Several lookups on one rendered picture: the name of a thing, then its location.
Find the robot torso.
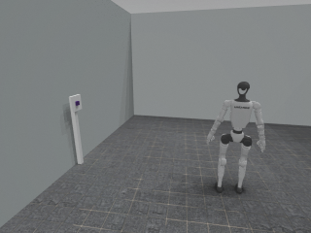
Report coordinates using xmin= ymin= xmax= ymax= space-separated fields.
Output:
xmin=229 ymin=98 xmax=253 ymax=143

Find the robot right hand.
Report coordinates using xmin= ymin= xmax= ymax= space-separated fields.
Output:
xmin=257 ymin=140 xmax=266 ymax=152

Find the left robot forearm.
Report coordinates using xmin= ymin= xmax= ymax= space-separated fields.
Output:
xmin=209 ymin=116 xmax=221 ymax=135

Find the robot left hand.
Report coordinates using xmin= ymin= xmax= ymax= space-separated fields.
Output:
xmin=206 ymin=133 xmax=215 ymax=146

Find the panel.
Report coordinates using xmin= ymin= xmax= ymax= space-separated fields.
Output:
xmin=69 ymin=94 xmax=84 ymax=164

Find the robot right upper arm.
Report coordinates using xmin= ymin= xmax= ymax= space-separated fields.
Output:
xmin=252 ymin=101 xmax=263 ymax=126

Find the right robot foot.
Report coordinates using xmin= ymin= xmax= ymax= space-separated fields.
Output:
xmin=236 ymin=183 xmax=243 ymax=194

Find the robot left upper arm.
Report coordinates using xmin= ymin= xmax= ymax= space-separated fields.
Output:
xmin=217 ymin=100 xmax=232 ymax=122

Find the right robot forearm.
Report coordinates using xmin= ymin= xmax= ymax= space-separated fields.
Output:
xmin=257 ymin=120 xmax=265 ymax=141

